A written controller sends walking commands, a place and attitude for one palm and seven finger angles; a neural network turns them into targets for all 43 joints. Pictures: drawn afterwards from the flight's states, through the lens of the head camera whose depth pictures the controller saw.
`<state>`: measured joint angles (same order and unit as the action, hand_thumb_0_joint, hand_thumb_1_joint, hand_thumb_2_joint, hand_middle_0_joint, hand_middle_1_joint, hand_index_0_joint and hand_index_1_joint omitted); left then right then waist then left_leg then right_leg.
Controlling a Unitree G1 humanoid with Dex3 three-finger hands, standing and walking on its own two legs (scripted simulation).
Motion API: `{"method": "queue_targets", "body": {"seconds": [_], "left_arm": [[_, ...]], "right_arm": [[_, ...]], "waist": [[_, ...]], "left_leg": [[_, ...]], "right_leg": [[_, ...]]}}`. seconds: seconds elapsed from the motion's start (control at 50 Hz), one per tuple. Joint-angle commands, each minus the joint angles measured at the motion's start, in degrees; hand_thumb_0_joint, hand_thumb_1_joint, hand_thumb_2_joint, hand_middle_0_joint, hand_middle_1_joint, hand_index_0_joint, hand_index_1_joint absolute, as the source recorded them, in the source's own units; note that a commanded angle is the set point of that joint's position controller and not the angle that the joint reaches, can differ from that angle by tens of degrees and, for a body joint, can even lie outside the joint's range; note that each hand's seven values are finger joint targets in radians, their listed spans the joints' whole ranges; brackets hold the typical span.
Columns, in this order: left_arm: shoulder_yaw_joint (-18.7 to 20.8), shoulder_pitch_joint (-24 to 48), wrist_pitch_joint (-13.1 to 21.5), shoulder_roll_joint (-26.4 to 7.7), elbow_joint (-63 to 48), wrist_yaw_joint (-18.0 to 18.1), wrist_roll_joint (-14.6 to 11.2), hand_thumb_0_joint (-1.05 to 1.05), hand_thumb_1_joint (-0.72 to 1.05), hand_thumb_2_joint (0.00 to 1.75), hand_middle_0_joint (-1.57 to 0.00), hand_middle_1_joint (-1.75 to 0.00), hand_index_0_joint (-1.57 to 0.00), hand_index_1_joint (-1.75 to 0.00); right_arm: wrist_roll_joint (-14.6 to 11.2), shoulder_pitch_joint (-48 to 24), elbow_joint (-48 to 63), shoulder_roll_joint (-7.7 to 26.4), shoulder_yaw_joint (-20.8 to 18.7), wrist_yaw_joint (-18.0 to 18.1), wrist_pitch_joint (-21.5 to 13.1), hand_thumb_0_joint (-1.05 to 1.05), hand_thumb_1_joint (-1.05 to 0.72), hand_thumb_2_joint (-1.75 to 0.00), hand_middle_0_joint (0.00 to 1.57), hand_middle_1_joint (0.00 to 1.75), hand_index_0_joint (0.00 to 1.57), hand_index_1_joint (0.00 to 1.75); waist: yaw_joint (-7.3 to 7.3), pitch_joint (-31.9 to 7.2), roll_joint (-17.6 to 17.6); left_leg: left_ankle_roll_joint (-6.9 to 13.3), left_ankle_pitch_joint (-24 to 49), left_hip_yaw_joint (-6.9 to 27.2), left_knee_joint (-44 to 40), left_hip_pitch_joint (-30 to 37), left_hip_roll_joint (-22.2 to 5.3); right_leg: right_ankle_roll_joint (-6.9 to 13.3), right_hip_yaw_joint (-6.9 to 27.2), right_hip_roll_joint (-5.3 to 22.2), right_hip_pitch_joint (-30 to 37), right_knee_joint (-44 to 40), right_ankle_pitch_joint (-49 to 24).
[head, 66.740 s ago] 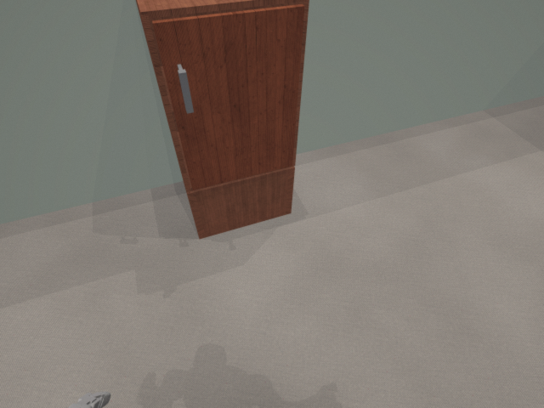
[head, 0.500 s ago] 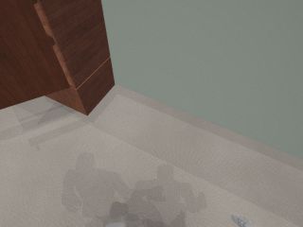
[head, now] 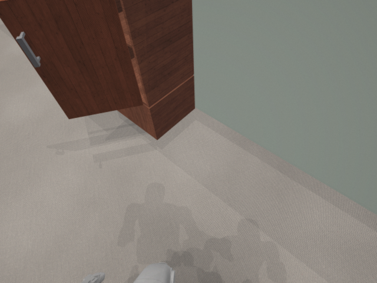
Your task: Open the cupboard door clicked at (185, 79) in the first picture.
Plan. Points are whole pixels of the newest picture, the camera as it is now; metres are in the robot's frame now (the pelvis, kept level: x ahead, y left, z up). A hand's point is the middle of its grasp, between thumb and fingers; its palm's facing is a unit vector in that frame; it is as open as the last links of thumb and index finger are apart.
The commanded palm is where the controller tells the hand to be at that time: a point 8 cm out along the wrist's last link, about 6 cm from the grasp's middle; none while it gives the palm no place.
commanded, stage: turn to face it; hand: left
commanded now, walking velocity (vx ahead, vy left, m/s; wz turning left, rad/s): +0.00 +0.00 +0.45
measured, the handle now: (29, 49) +0.91 +0.67 -0.01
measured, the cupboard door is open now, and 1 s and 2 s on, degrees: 55 55 55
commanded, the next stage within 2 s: take the last steps up to it in 0.38 s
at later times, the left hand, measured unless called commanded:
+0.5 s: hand out of the picture +0.03 +0.25 -0.16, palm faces +0.24 -0.94 -0.23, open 7.3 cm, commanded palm none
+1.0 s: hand out of the picture -0.06 +0.20 -0.16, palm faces +0.45 -0.87 -0.18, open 7.3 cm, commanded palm none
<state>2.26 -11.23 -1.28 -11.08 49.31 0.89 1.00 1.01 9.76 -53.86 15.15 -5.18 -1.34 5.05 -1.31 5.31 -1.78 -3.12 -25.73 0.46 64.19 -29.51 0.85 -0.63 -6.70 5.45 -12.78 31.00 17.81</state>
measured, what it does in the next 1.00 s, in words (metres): steps to the left, turning left: left foot, then right foot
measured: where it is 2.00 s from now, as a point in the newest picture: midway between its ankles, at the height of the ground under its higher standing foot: (147, 241)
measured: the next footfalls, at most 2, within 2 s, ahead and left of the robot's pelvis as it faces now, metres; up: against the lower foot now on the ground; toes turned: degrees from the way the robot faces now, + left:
left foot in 0.20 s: +0.04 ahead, +0.13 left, +0.00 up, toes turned +11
right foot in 0.62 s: +0.05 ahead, -0.11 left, +0.00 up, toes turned +9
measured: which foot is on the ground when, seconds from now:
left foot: up 0.00-0.18, down 0.20-0.62, up 0.64-1.00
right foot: down 0.00-0.20, up 0.22-0.60, down 0.62-1.00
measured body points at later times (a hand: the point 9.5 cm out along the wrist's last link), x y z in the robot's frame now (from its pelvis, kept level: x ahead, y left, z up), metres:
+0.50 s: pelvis +0.00 +0.03 +0.00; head +0.04 +0.05 +0.45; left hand +0.02 +0.30 -0.15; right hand +0.13 -0.19 -0.13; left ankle +0.00 +0.12 -0.74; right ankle +0.01 -0.13 -0.68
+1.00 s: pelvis +0.07 +0.07 +0.00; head +0.11 +0.08 +0.45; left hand -0.08 +0.24 -0.15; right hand +0.24 -0.14 -0.15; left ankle +0.11 +0.24 -0.70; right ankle +0.01 -0.12 -0.74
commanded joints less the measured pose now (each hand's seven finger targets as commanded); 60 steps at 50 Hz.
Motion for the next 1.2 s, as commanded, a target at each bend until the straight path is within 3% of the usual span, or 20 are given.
{"method": "queue_targets", "body": {"seconds": [0.0, 0.08, 0.14, 0.16, 0.18, 0.2, 0.32, 0.46, 0.56, 0.58, 0.6, 0.62, 0.64, 0.72, 0.82, 0.96, 1.02, 1.06, 1.1, 1.18], "left_arm": [[2.77, -2.57, 1.77, -11.6, -2.88, 1.03, 0.42, 0.0, 0.9, 0.9, -0.2, -0.3, -0.2, -0.3], [3.56, -6.28, 1.72, -13.66, -0.8, 0.8, 0.8, 0.0, 0.9, 0.9, -0.2, -0.3, -0.2, -0.3], [3.58, -4.37, 1.53, -13.19, -0.22, 0.39, 0.09, 0.0, 0.9, 0.9, -0.2, -0.3, -0.2, -0.3], [3.36, -3.29, 1.28, -11.58, -1.02, 0.21, -0.44, 0.0, 0.9, 0.9, -0.2, -0.3, -0.2, -0.3], [2.27, -2.7, 0.89, -7.23, -2.88, -0.13, -0.79, 0.0, 0.9, 0.9, -0.2, -0.3, -0.2, -0.3], [1.65, 0.71, 0.06, -7.11, -3.71, 0.39, -0.48, 0.0, 0.9, 0.9, -0.2, -0.3, -0.2, -0.3], [2.16, -0.57, -1.02, -6.75, 1.18, -0.26, -0.05, 0.0, 0.9, 0.9, -0.2, -0.3, -0.2, -0.3], [1.37, 1.31, -0.88, -5.46, 1.15, -0.35, -0.18, 0.0, 0.9, 0.9, -0.2, -0.3, -0.2, -0.3], [2.25, -5.69, 0.6, -6.23, 3.05, -1.02, 0.05, 0.0, 0.9, 0.9, -0.2, -0.3, -0.2, -0.3], [3.15, -9.23, 1.2, -8.91, 4.08, -0.79, 0.59, 0.0, 0.9, 0.9, -0.2, -0.3, -0.2, -0.3], [4.47, -12.55, 1.57, -14.68, 4.25, -0.24, 1.39, 0.0, 0.9, 0.9, -0.2, -0.3, -0.2, -0.3], [4.1, -11.97, 1.8, -15.28, 3.37, 0.18, 0.48, 0.0, 0.9, 0.9, -0.2, -0.3, -0.2, -0.3], [4.03, -7.54, 1.81, -13.88, 2.49, 0.14, 0.1, 0.0, 0.9, 0.9, -0.2, -0.3, -0.2, -0.3], [2.09, -5.88, 4.64, -6.96, 3.65, -0.17, -0.35, 0.0, 0.9, 0.9, -0.2, -0.3, -0.2, -0.3], [2.2, -14.59, 5.79, -7.64, 8.33, 0.21, 0.09, 0.0, 0.9, 0.9, -0.2, -0.3, -0.2, -0.3], [2.37, -14.68, 5.12, -9.16, 10.83, 0.26, 0.98, 0.0, 0.9, 0.9, -0.2, -0.3, -0.2, -0.3], [2.62, -11.99, 4.77, -9.28, 10.18, -0.29, 0.6, 0.0, 0.9, 0.9, -0.2, -0.3, -0.2, -0.3], [1.29, -11.96, 4.01, -3.54, 7.02, -0.84, -0.26, 0.0, 0.9, 0.9, -0.2, -0.3, -0.2, -0.3], [1.09, -5.66, 3.93, -2.79, 5.32, -0.43, -0.17, 0.0, 0.9, 0.9, -0.2, -0.3, -0.2, -0.3], [1.4, -8.39, 2.32, -1.29, 8.36, -1.39, 0.74, 0.0, 0.9, 0.9, -0.2, -0.3, -0.2, -0.3]], "right_arm": [[-0.36, -5.52, 5.98, 1.84, 0.38, -0.39, -1.97, 0.0, -0.9, -0.9, 0.2, 0.3, 0.2, 0.3], [-0.56, -6.74, 6.14, 0.62, 1.17, -0.29, -2.8, 0.0, -0.9, -0.9, 0.2, 0.3, 0.2, 0.3], [-0.42, -1.47, 4.51, 2.43, 0.96, 0.11, -3.47, 0.0, -0.9, -0.9, 0.2, 0.3, 0.2, 0.3], [-0.12, 2.24, 3.69, 6.07, 0.11, 0.45, -4.03, 0.0, -0.9, -0.9, 0.2, 0.3, 0.2, 0.3], [0.4, 5.87, 3.29, 12.08, -1.37, 0.91, -4.42, 0.0, -0.9, -0.9, 0.2, 0.3, 0.2, 0.3], [0.2, 8.1, 2.29, 13.69, -1.43, 1.69, -3.77, 0.0, -0.9, -0.9, 0.2, 0.3, 0.2, 0.3], [0.32, 0.84, 3.47, 7.24, 1.02, 3.33, -4.77, 0.0, -0.9, -0.9, 0.2, 0.3, 0.2, 0.3], [0.62, 1.95, 1.99, 7.11, 0.88, 2.98, -4.44, 0.0, -0.9, -0.9, 0.2, 0.3, 0.2, 0.3], [0.21, -0.52, 2.03, 6.74, 0.46, 2.17, -3.97, 0.0, -0.9, -0.9, 0.2, 0.3, 0.2, 0.3], [-0.11, -1.15, 2.55, 4.47, 0.53, 1.86, -3.99, 0.0, -0.9, -0.9, 0.2, 0.3, 0.2, 0.3], [-0.6, -2.06, 4.53, 0.28, 1.31, 1.4, -4.26, 0.0, -0.9, -0.9, 0.2, 0.3, 0.2, 0.3], [0.51, -6.21, 5.9, 4.73, 0.55, 0.78, -4.03, 0.0, -0.9, -0.9, 0.2, 0.3, 0.2, 0.3], [0.74, -6.1, 6.21, 4.46, 0.21, 0.19, -3.81, 0.0, -0.9, -0.9, 0.2, 0.3, 0.2, 0.3], [0.62, -1.25, 1.57, 2.27, 0.25, -0.8, -3.31, 0.0, -0.9, -0.9, 0.2, 0.3, 0.2, 0.3], [0.22, -5.08, 1.87, -0.33, 1.15, -1.34, -3.69, 0.0, -0.9, -0.9, 0.2, 0.3, 0.2, 0.3], [-0.19, -9.42, 3.4, -1.65, 2.48, -2.2, -5.11, 0.0, -0.9, -0.9, 0.2, 0.3, 0.2, 0.3], [0.49, 8.35, -1.83, 3.1, 1.35, -0.87, -6.37, 0.0, -0.9, -0.9, 0.2, 0.3, 0.2, 0.3], [0.82, 22.38, -4.48, 13.98, -1.44, 1.26, -6.81, 0.0, -0.9, -0.9, 0.2, 0.3, 0.2, 0.3], [0.59, 14.92, -3.1, 11.52, -0.61, 1.98, -6.65, 0.0, -0.9, -0.9, 0.2, 0.3, 0.2, 0.3], [0.57, 6.43, -1.19, 2.7, 2.02, 2.47, -8.33, 0.0, -0.9, -0.9, 0.2, 0.3, 0.2, 0.3]], "waist": [[2.59, -5.74, 13.39], [4.31, -7.0, 13.77], [1.05, -8.52, 12.55], [-1.38, -10.99, 3.98], [-3.09, -12.63, -13.95], [-3.97, -12.61, -12.49], [0.64, -7.35, -6.2], [0.2, -7.03, -5.53], [3.96, -6.03, -5.53], [5.94, -5.06, 2.76], [8.01, -3.56, 21.93], [8.31, 1.45, 17.71], [5.27, 3.03, 10.74], [1.96, 2.15, 13.65], [4.5, -1.36, 10.04], [4.52, 1.78, 14.75], [-3.74, -7.01, 7.09], [-7.87, -18.49, -16.84], [-4.82, -10.8, -6.78], [1.31, -1.58, -4.37]], "left_leg": [[-0.95, -0.07, -3.25, -9.02, -0.77, -1.85], [0.12, -0.64, -6.21, -21.81, 4.57, -0.25], [1.51, 11.87, -5.79, -36.23, 17.5, 0.03], [3.52, 22.28, -0.56, -40.44, 26.62, -5.33], [11.36, 43.23, 20.1, -42.09, 33.81, -21.03], [16.53, 52.19, 20.97, -41.72, 30.04, -24.57], [12.94, 39.53, 11.32, -44.34, 22.05, -15.0], [13.22, 30.81, 12.38, -45.63, 20.02, -14.4], [9.95, -0.55, 12.85, -43.15, 6.63, -8.64], [7.04, -6.23, 8.17, -34.24, -2.48, -3.48], [3.16, -9.31, -0.95, -16.74, -14.93, 3.66], [3.12, -6.66, 3.2, -4.23, -15.24, 0.08], [3.07, -1.08, 4.48, -1.18, -14.59, -1.51], [0.52, 12.76, 2.14, 2.82, -11.24, -3.72], [-0.38, 13.46, -2.03, -4.27, -13.5, -4.3], [2.35, 10.17, -6.58, -24.95, -0.55, -3.45], [4.45, 11.65, -9.26, -34.78, 26.71, -0.11], [12.92, 11.5, 23.8, -44.87, 42.65, -22.09], [14.9, 4.85, 20.04, -49.36, 31.09, -23.09], [11.48, 8.33, 8.52, -54.28, 14.07, -17.14]], "right_leg": [[6.52, 5.01, 13.15, 9.12, -9.04, -31.89], [6.63, 4.47, 14.43, 11.81, -5.06, -38.19], [2.42, 1.44, 12.48, 5.13, 1.79, -32.34], [-0.39, -1.46, 10.41, -2.12, 9.32, -23.25], [-4.56, -3.24, 2.32, -16.76, 21.94, 11.7], [-3.61, 3.7, 1.34, -17.09, 28.23, 20.84], [-3.11, 6.95, -0.07, -16.07, 32.79, 7.17], [-2.93, 4.97, -2.21, -9.68, 17.87, 8.41], [-1.48, 2.13, -4.68, 8.66, -3.22, 2.64], [0.39, 8.59, 0.85, 16.34, -10.98, 9.17], [6.12, 30.66, 17.74, 20.38, -21.6, 23.37], [9.54, 37.02, 24.41, 8.65, -27.05, 28.05], [9.82, 31.7, 23.48, 5.73, -27.27, 23.56], [4.26, 12.17, 12.83, 6.42, -22.93, -1.61], [4.89, 5.93, 14.0, 17.01, -18.67, -22.85], [4.57, 1.92, 15.8, 11.11, -15.32, -24.81], [1.87, -3.72, 11.31, 2.17, 5.41, -28.21], [-1.24, -2.35, -2.15, -19.69, 37.39, 18.34], [1.71, 4.25, 1.57, -24.58, 47.14, 13.33], [0.86, 5.43, 3.78, -20.36, 41.83, 0.57]]}}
